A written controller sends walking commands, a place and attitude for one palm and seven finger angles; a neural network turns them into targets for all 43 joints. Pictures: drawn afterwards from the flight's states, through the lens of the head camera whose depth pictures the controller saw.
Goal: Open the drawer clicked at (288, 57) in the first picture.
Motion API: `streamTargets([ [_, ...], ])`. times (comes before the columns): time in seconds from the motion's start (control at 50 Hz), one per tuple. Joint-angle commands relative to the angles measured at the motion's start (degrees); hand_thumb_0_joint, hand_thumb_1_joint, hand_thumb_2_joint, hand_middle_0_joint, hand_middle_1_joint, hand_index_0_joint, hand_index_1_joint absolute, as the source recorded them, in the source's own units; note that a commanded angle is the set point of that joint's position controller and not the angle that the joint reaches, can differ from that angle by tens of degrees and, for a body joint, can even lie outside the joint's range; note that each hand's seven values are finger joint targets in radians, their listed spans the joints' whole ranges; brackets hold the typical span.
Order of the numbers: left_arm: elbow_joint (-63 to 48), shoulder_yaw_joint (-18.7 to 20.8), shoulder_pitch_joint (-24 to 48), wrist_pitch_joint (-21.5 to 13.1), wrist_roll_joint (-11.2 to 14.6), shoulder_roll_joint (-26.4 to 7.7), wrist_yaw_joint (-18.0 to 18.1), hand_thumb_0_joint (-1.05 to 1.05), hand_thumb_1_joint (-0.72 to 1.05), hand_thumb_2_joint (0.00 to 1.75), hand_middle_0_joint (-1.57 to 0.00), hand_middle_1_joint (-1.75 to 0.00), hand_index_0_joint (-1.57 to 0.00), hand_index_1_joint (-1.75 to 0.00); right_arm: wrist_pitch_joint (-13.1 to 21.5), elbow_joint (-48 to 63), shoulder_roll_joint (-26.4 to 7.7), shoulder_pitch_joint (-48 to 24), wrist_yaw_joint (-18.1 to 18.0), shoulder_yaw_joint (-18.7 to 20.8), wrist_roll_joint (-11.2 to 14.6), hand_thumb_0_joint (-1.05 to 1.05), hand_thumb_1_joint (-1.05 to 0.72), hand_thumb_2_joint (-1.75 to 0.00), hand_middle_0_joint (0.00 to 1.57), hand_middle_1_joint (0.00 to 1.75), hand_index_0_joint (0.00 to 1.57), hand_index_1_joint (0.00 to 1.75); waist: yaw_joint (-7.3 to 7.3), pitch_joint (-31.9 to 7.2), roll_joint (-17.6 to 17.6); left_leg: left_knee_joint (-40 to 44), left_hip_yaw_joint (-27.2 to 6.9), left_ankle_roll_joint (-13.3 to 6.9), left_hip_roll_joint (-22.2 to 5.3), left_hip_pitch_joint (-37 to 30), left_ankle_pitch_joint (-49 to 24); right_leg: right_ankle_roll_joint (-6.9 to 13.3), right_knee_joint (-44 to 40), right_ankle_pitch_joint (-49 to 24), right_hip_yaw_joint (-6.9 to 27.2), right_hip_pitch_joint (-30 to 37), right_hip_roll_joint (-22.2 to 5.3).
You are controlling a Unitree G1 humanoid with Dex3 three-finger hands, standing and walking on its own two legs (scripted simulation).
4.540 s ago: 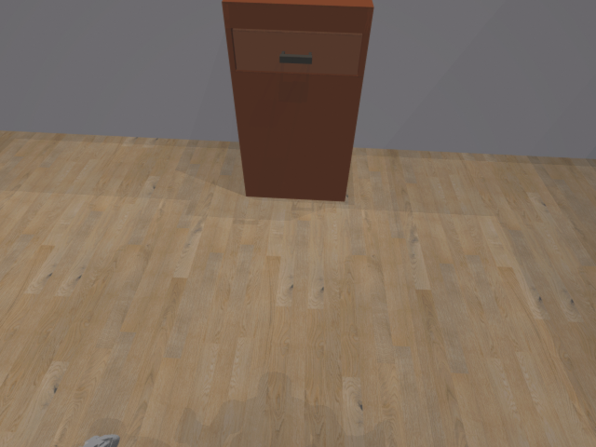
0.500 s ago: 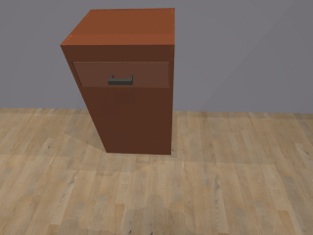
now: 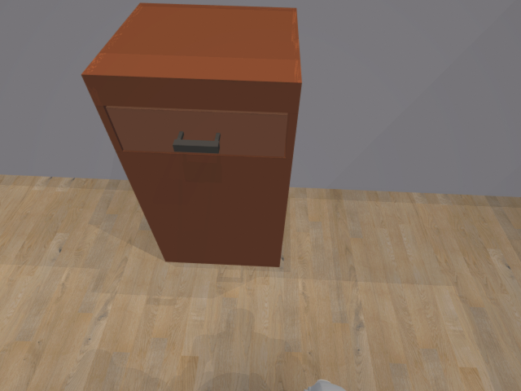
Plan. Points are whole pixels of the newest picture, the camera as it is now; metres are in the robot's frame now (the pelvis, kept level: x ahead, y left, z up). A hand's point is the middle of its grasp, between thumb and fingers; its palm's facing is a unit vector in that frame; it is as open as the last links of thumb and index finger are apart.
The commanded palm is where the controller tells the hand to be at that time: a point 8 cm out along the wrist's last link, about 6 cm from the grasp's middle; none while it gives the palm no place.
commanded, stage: take the last steps up to it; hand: left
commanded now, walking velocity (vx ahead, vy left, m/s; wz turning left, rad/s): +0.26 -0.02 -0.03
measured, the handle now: (198, 141) +0.69 +0.20 -0.05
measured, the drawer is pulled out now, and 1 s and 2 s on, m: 0.00 0.00 0.00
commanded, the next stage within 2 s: come to a stop and stand still in 0.28 s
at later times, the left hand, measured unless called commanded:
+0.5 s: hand (181, 380) +0.17 +0.16 -0.19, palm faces +0.07 -0.98 -0.17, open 7.3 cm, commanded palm none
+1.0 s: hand (199, 352) +0.21 +0.13 -0.16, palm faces +0.02 -0.96 -0.29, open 7.4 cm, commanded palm none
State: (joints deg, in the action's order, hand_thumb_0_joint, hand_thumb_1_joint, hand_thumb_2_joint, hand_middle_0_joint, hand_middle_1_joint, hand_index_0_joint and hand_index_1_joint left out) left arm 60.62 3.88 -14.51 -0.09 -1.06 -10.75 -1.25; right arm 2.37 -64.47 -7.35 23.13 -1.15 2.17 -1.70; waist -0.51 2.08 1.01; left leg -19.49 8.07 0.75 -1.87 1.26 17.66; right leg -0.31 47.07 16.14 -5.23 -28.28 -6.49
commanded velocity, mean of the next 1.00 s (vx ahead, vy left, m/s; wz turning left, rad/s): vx -0.01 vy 0.03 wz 0.01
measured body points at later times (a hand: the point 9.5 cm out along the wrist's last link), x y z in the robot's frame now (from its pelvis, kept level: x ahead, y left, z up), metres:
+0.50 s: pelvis +0.17 -0.02 -0.01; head +0.19 +0.00 +0.44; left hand +0.17 +0.21 -0.17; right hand +0.25 -0.25 -0.15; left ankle +0.23 +0.09 -0.74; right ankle +0.12 -0.12 -0.74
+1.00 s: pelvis +0.16 -0.07 -0.01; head +0.17 -0.10 +0.44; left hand +0.21 +0.18 -0.14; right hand +0.20 -0.32 -0.17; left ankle +0.19 +0.08 -0.70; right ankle +0.16 -0.18 -0.74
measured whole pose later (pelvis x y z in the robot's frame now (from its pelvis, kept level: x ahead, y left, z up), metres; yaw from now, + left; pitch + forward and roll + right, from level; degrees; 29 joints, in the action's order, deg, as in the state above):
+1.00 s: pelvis +0.16 -0.07 -0.01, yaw -2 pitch -1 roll +2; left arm 57.1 2.1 -13.5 1.5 -1.4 -9.8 1.2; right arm -4.7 -59.3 -13.8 10.9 0.0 4.5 -1.2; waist 0.5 1.8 -2.6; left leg -48.4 1.0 0.7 -1.8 23.9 22.3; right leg 0.2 33.1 17.9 -1.7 -14.4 -3.2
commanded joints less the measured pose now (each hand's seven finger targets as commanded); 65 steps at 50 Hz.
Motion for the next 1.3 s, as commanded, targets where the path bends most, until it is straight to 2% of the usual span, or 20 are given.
streamTargets([
  [0.0, -4.6, 0.1, 3.6, -1.4, -0.1, -0.9, -0.2, 0.00, 0.90, 0.90, -0.20, -0.30, -0.20, -0.30, 1.1, 1.6, -9.5, 0.7, -0.3, 1.9, -0.2, 0.00, -0.90, -0.90, 0.20, 0.30, 0.20, 0.30, 0.22, 6.4, -8.2, 5.5, -7.7, -8.9, -15.0, 7.4, -11.7, 0.5, -8.7, -1.7, -1.9, 4.3, 1.6],
  [0.06, -0.2, 1.5, -10.5, -2.6, -0.6, -5.6, 0.3, 0.00, 0.90, 0.90, -0.20, -0.30, -0.20, -0.30, 1.0, 1.4, -8.1, -0.1, 0.1, 1.5, 0.5, 0.00, -0.90, -0.90, 0.20, 0.30, 0.20, 0.30, 7.17, -0.5, 0.3, -15.7, -1.7, -4.6, -8.3, 16.2, -13.6, 2.9, -17.5, -4.3, 0.7, 27.8, 1.6],
  [0.08, 1.4, 3.0, -17.2, -3.3, -0.8, -12.1, 1.1, 0.00, 0.90, 0.90, -0.20, -0.30, -0.20, -0.30, 1.4, 2.4, -3.9, 2.7, 0.6, 0.8, 1.2, 0.00, -0.90, -0.90, 0.20, 0.30, 0.20, 0.30, 8.50, -7.2, 16.7, -34.9, 2.1, -1.9, -1.1, 27.9, 4.7, 8.1, -25.1, -3.8, 22.0, 39.2, -13.7],
  [0.1, 1.7, 3.1, -19.1, -3.4, 0.4, -14.8, 1.3, 0.00, 0.90, 0.90, -0.20, -0.30, -0.20, -0.30, 1.0, 4.1, -5.7, 1.3, 0.4, 0.8, 1.4, 0.00, -0.90, -0.90, 0.20, 0.30, 0.20, 0.30, 8.20, -10.6, 18.4, -47.7, -4.1, -2.2, 0.1, 30.7, 16.8, 11.6, -32.6, -3.8, 33.4, 37.8, -19.8],
  [0.16, -2.4, 1.1, -3.4, -3.0, 0.1, -7.5, 2.3, 0.00, 0.90, 0.90, -0.20, -0.30, -0.20, -0.30, 0.1, 4.5, -4.7, -4.9, 0.8, 1.4, 0.6, 0.00, -0.90, -0.90, 0.20, 0.30, 0.20, 0.30, 2.79, 1.6, 2.6, -52.0, -8.9, -2.4, -6.1, 32.0, 3.7, 10.7, -35.0, 1.7, 19.8, 18.4, -14.8],
  [0.22, -2.9, -0.1, -0.2, -3.7, -0.3, -4.4, 2.3, 0.00, 0.90, 0.90, -0.20, -0.30, -0.20, -0.30, -1.3, 3.0, -3.0, -0.4, 1.0, 0.9, 0.2, 0.00, -0.90, -0.90, 0.20, 0.30, 0.20, 0.30, -1.11, 0.7, 5.2, -42.7, -6.1, -0.4, -6.0, 25.6, 0.4, 8.8, -35.5, -10.0, 7.6, 12.9, -10.2],
  [0.36, -1.2, 0.1, -3.6, -3.7, -0.4, -6.2, 2.1, 0.00, 0.90, 0.90, -0.20, -0.30, -0.20, -0.30, -0.6, 6.3, -3.0, -7.9, 1.6, 0.3, 0.6, 0.00, -0.90, -0.90, 0.20, 0.30, 0.20, 0.30, 1.03, -0.4, 5.6, -21.5, -2.8, -0.1, -3.3, 22.9, -1.1, 10.2, -32.5, -19.8, 5.1, 20.2, -9.0],
  [0.42, -0.4, -0.8, -1.7, -2.4, 0.3, -4.4, 2.9, 0.00, 0.90, 0.90, -0.20, -0.30, -0.20, -0.30, -0.4, 4.7, -3.4, -6.6, 0.6, -0.7, 0.7, 0.00, -0.90, -0.90, 0.20, 0.30, 0.20, 0.30, -0.62, -0.6, 3.7, -6.8, -3.5, 0.6, -2.2, 10.5, -14.6, 5.9, -25.1, -26.1, 1.5, 17.7, -4.6],
  [0.46, 0.1, -1.8, -5.7, -1.3, 0.6, -1.6, 3.4, 0.00, 0.90, 0.90, -0.20, -0.30, -0.20, -0.30, 0.0, 3.9, -8.3, -4.6, 0.0, -0.3, 0.7, 0.00, -0.90, -0.90, 0.20, 0.30, 0.20, 0.30, 0.39, -4.1, -7.3, -6.1, -10.4, -2.7, -10.8, 1.3, -44.0, 1.2, -19.8, -10.5, 0.6, 13.7, 0.1],
  [0.56, -0.3, -1.4, -6.6, 1.5, 0.5, -4.4, 3.8, 0.00, 0.90, 0.90, -0.20, -0.30, -0.20, -0.30, -2.0, 4.8, -12.1, -7.3, -2.4, 1.1, 1.2, 0.00, -0.90, -0.90, 0.20, 0.30, 0.20, 0.30, -0.09, -3.4, -14.5, -1.6, -16.2, -11.0, -19.3, 1.0, -64.5, -0.9, -0.6, 16.2, 3.3, 8.8, 3.0],
  [0.68, -4.2, 0.6, -3.1, 2.5, 0.3, -3.7, 3.2, 0.00, 0.90, 0.90, -0.20, -0.30, -0.20, -0.30, -3.4, 8.0, -13.3, -12.0, -2.4, 3.2, 0.6, 0.00, -0.90, -0.90, 0.20, 0.30, 0.20, 0.30, -0.20, -9.8, -7.3, -4.0, -11.6, -11.9, -19.0, -0.7, -51.7, -1.9, 14.0, 13.5, 7.0, 1.6, 4.1],
  [0.82, -3.2, 0.2, -9.0, 1.5, 0.0, -2.7, 2.9, 0.00, 0.90, 0.90, -0.20, -0.30, -0.20, -0.30, -4.1, 9.4, -11.4, -17.0, -0.1, 3.1, 0.6, 0.00, -0.90, -0.90, 0.20, 0.30, 0.20, 0.30, 3.49, -7.1, -8.5, -5.8, -8.2, -5.5, -11.3, 17.6, -8.6, -1.1, -17.4, -2.0, 1.4, 20.9, 4.0],
  [0.86, -5.2, 0.3, -3.8, 0.2, -1.0, -10.9, 3.3, 0.00, 0.90, 0.90, -0.20, -0.30, -0.20, -0.30, -4.6, 10.5, -4.8, -14.1, 1.0, 1.7, 1.4, 0.00, -0.90, -0.90, 0.20, 0.30, 0.20, 0.30, 1.31, -1.5, 14.5, -19.6, -3.2, 0.9, -0.2, 24.2, 10.1, 4.4, -34.5, 3.8, 22.7, 14.3, -12.5],
  [0.88, -6.9, 0.5, -1.7, 0.9, -0.7, -13.2, 3.1, 0.00, 0.90, 0.90, -0.20, -0.30, -0.20, -0.30, -5.3, 11.3, -7.1, -16.0, 1.3, 2.1, 1.0, 0.00, -0.90, -0.90, 0.20, 0.30, 0.20, 0.30, 3.03, 0.2, 9.4, -26.2, -7.4, 0.2, -0.7, 20.5, 12.6, 8.0, -38.2, 14.4, 24.4, 5.1, -16.2],
  [0.96, -8.0, 0.9, 5.1, 0.4, -0.7, -11.5, 3.3, 0.00, 0.90, 0.90, -0.20, -0.30, -0.20, -0.30, -5.3, 8.3, -9.4, -11.0, 1.7, 2.5, 0.4, 0.00, -0.90, -0.90, 0.20, 0.30, 0.20, 0.30, 0.07, 4.5, 9.1, -36.0, -9.6, 0.1, -1.0, 25.1, 2.9, 6.8, -35.9, 6.9, 18.8, 7.6, -11.7],
  [1.04, -6.5, 1.1, -0.6, 0.0, -0.5, -11.0, 3.3, 0.00, 0.90, 0.90, -0.20, -0.30, -0.20, -0.30, -4.4, 8.9, -9.1, -10.7, 1.4, 2.0, 0.7, 0.00, -0.90, -0.90, 0.20, 0.30, 0.20, 0.30, 2.86, 0.7, 7.5, -32.0, -8.1, 1.3, -0.1, 25.8, 3.4, 8.3, -31.4, -10.5, 15.5, 18.5, -12.2],
  [1.12, -4.9, 1.6, -3.2, 0.0, -0.7, -11.8, 3.5, 0.00, 0.90, 0.90, -0.20, -0.30, -0.20, -0.30, -3.9, 10.1, -7.9, -11.6, 0.9, 1.3, 1.0, 0.00, -0.90, -0.90, 0.20, 0.30, 0.20, 0.30, 4.27, -2.0, 8.2, -21.8, -6.8, 1.5, 0.4, 22.6, 7.4, 10.1, -28.2, -23.2, 15.4, 23.6, -12.8],
  [1.2, -4.0, 1.0, 0.5, 0.4, 0.1, -10.5, 3.5, 0.00, 0.90, 0.90, -0.20, -0.30, -0.20, -0.30, -3.0, 7.1, -7.1, -4.4, 0.3, 0.6, 1.2, 0.00, -0.90, -0.90, 0.20, 0.30, 0.20, 0.30, 0.76, -4.5, 9.2, -2.9, -4.4, 0.9, 1.3, 7.9, -5.1, 5.7, -23.5, -19.8, 10.7, 18.1, -7.7],
  [1.24, -8.7, -1.2, 3.3, -1.5, -0.3, -15.4, 2.8, 0.00, 0.90, 0.90, -0.20, -0.30, -0.20, -0.30, -1.8, 12.5, -16.4, -5.8, 0.7, 1.4, -0.2, 0.00, -0.90, -0.90, 0.20, 0.30, 0.20, 0.30, -1.33, 3.3, -1.5, -1.6, -9.8, -0.9, -1.9, 9.2, -8.4, 3.2, -20.8, 0.1, 6.3, 13.3, -0.3],
  [1.28, -10.2, 0.2, -1.0, -2.2, 0.2, -10.8, 3.5, 0.00, 0.90, 0.90, -0.20, -0.30, -0.20, -0.30, -0.7, 15.4, -16.2, -6.9, -0.3, 1.7, -0.9, 0.00, -0.90, -0.90, 0.20, 0.30, 0.20, 0.30, 0.88, -11.1, -10.3, -7.8, -11.3, -2.8, -5.4, 10.1, -22.2, 3.2, -13.7, -8.1, 3.1, 18.8, 1.2],
])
